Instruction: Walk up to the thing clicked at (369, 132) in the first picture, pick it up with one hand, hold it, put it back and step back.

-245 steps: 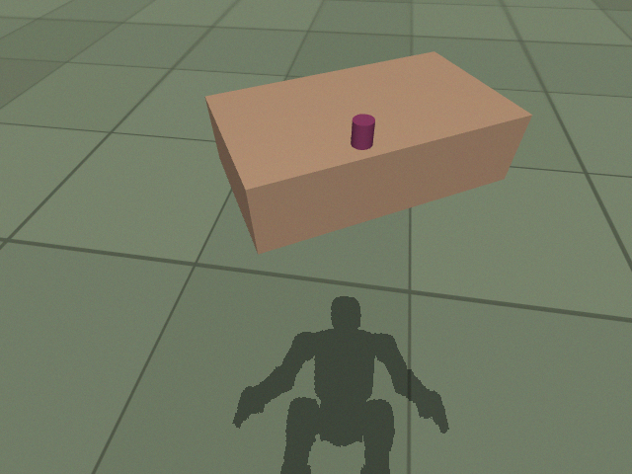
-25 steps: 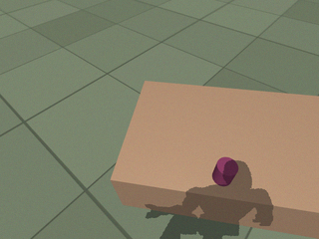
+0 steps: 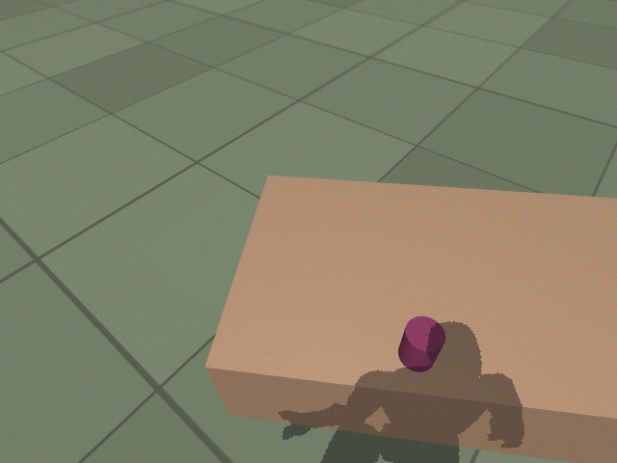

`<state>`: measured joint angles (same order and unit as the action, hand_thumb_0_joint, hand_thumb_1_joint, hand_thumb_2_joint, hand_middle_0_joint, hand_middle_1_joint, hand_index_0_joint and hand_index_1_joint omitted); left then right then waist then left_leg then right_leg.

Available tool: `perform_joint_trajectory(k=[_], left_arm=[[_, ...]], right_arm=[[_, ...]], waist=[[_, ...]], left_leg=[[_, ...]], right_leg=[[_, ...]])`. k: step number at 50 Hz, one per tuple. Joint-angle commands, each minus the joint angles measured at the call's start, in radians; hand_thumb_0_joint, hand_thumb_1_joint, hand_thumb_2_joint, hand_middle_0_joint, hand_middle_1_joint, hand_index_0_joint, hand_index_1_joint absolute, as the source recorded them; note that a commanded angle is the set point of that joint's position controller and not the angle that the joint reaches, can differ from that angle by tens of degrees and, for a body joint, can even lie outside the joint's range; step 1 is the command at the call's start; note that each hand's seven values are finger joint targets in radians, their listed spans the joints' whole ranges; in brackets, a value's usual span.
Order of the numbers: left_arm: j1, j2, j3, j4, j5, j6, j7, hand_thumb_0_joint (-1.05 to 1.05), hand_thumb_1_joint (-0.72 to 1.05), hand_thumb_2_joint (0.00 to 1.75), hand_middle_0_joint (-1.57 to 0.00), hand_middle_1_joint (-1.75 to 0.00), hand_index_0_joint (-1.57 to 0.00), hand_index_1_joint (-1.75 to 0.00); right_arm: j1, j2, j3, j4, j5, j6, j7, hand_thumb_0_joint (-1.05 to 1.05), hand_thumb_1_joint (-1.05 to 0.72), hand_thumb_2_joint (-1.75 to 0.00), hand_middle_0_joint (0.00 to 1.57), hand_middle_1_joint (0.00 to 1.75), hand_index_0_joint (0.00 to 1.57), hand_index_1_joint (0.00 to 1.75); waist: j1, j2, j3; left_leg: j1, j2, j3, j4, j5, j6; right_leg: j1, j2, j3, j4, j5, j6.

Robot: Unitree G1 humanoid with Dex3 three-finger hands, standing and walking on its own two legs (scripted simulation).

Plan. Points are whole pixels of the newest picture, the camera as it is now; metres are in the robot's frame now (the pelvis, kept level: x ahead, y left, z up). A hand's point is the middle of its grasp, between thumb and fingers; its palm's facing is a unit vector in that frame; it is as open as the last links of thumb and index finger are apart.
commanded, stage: walk up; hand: right
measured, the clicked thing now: (420, 344) +0.48 -0.22 -0.36
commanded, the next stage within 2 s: stand in 0.36 s
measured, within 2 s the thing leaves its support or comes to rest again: neither
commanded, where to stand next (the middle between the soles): +0.07 +0.00 m, yaw -1 degrees
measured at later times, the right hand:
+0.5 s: hand out of the picture +0.09 -0.25 -0.15, palm faces +0.01 +0.94 -0.34, open 7.4 cm
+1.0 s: hand out of the picture +0.10 -0.25 -0.15, palm faces -0.02 +0.94 -0.33, open 7.4 cm
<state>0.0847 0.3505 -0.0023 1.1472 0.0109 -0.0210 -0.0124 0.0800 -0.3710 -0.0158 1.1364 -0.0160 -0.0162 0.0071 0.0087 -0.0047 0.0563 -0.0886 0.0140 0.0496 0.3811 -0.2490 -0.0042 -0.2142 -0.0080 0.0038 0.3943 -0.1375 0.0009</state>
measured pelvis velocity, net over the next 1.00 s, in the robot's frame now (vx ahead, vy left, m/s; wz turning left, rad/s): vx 0.01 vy -0.01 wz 0.02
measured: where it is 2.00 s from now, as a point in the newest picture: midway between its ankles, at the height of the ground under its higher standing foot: outside the picture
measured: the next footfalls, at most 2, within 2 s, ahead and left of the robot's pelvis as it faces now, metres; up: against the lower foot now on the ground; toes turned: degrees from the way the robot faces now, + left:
none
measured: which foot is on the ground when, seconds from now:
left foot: down 0.00-1.00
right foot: down 0.00-1.00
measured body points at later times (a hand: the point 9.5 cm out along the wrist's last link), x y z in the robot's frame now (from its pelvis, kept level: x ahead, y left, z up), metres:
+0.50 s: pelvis +0.02 +0.00 +0.00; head +0.03 +0.00 +0.45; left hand +0.11 +0.30 -0.13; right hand +0.09 -0.30 -0.13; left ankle -0.02 +0.12 -0.74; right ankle +0.05 -0.12 -0.74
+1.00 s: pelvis +0.01 -0.01 +0.01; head +0.02 +0.00 +0.45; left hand +0.09 +0.30 -0.13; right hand +0.10 -0.30 -0.13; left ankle -0.02 +0.12 -0.74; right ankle +0.05 -0.12 -0.74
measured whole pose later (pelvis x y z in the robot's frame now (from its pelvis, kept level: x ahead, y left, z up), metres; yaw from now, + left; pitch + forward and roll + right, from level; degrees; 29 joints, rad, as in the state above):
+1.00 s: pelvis +0.01 -0.01 +0.01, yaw +1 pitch -2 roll +0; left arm 0.10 0.35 -0.01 1.15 0.01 -0.02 0.00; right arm 0.09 -0.34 -0.02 1.15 -0.01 -0.01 0.01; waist 0.00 0.00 0.04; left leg -0.03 0.02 0.03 0.28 -0.21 -0.02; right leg -0.15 0.00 -0.02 0.31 -0.11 -0.01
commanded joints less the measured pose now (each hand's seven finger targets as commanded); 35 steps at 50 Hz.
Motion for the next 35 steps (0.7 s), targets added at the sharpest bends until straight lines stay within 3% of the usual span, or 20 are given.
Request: perform_joint_trajectory(k=[1, 7, 15, 17, 19, 26, 28, 35], left_arm=[[-0.078, 0.219, 0.048, -0.054, -0.004, -0.021, 0.013, 0.00, 0.90, 0.90, -0.20, -0.30, -0.20, -0.30], [-0.072, 0.211, 0.051, -0.049, -0.004, -0.016, 0.014, 0.00, 0.90, 0.90, -0.20, -0.30, -0.20, -0.30], [-0.064, 0.202, 0.053, -0.050, -0.005, -0.011, 0.016, 0.00, 0.90, 0.90, -0.20, -0.30, -0.20, -0.30], [-0.068, 0.200, 0.053, -0.053, -0.003, -0.011, 0.017, 0.00, 0.90, 0.90, -0.20, -0.30, -0.20, -0.30], [-0.070, 0.197, 0.044, -0.056, -0.011, -0.015, 0.021, 0.00, 0.90, 0.90, -0.20, -0.30, -0.20, -0.30], [-0.057, 0.203, 0.041, -0.057, -0.009, -0.018, 0.026, 0.00, 0.90, 0.90, -0.20, -0.30, -0.20, -0.30], [-0.056, 0.202, 0.038, -0.058, -0.008, -0.017, 0.026, 0.00, 0.90, 0.90, -0.20, -0.30, -0.20, -0.30], [-0.067, 0.199, 0.037, -0.063, -0.007, -0.020, 0.027, 0.00, 0.90, 0.90, -0.20, -0.30, -0.20, -0.30]], right_arm=[[-0.045, -0.200, -0.037, -0.048, 0.001, -0.021, -0.010, 0.00, -0.90, -0.90, 0.20, 0.30, 0.20, 0.30], [-0.031, -0.200, -0.040, -0.036, 0.001, -0.021, -0.013, 0.00, -0.90, -0.90, 0.20, 0.30, 0.20, 0.30], [-0.025, -0.194, -0.041, -0.040, 0.002, -0.023, -0.016, 0.00, -0.90, -0.90, 0.20, 0.30, 0.20, 0.30], [-0.020, -0.196, -0.043, -0.039, 0.002, -0.023, -0.017, 0.00, -0.90, -0.90, 0.20, 0.30, 0.20, 0.30], [-0.031, -0.182, -0.035, -0.042, 0.009, -0.018, -0.018, 0.00, -0.90, -0.90, 0.20, 0.30, 0.20, 0.30], [-0.028, -0.183, -0.037, -0.033, 0.009, -0.012, -0.015, 0.00, -0.90, -0.90, 0.20, 0.30, 0.20, 0.30], [-0.035, -0.181, -0.035, -0.031, 0.009, -0.012, -0.015, 0.00, -0.90, -0.90, 0.20, 0.30, 0.20, 0.30], [-0.039, -0.181, -0.035, -0.035, 0.007, -0.013, -0.014, 0.00, -0.90, -0.90, 0.20, 0.30, 0.20, 0.30]], waist=[[-0.008, -0.018, -0.078], [-0.009, -0.004, -0.065], [-0.008, 0.003, -0.070], [-0.012, -0.001, -0.088], [-0.016, 0.007, -0.094], [-0.017, 0.004, -0.137], [-0.014, 0.017, -0.120], [-0.019, 0.017, -0.124]], left_leg=[[-0.026, 0.102, -0.084, -0.096, 0.034, 0.034], [-0.028, 0.110, -0.084, -0.109, 0.028, 0.034], [-0.021, 0.116, -0.073, -0.109, 0.088, 0.034], [-0.012, 0.122, -0.069, -0.106, 0.119, 0.034], [-0.014, 0.129, -0.098, -0.122, 0.228, 0.018], [0.026, 0.130, -0.093, -0.126, 0.262, 0.012], [0.021, 0.128, -0.094, -0.131, 0.239, 0.009], [0.027, 0.134, -0.091, -0.136, 0.267, 0.009]], right_leg=[[0.050, -0.119, 0.128, -0.090, 0.023, -0.025], [0.049, -0.112, 0.124, -0.093, 0.001, -0.028], [0.071, -0.104, 0.109, -0.068, 0.091, -0.023], [0.089, -0.107, 0.104, -0.058, 0.140, -0.025], [0.119, -0.120, 0.109, -0.059, 0.240, -0.026], [0.156, -0.128, 0.096, -0.069, 0.272, -0.022], [0.144, -0.125, 0.094, -0.085, 0.242, -0.018], [0.155, -0.132, 0.091, -0.085, 0.278, -0.018]])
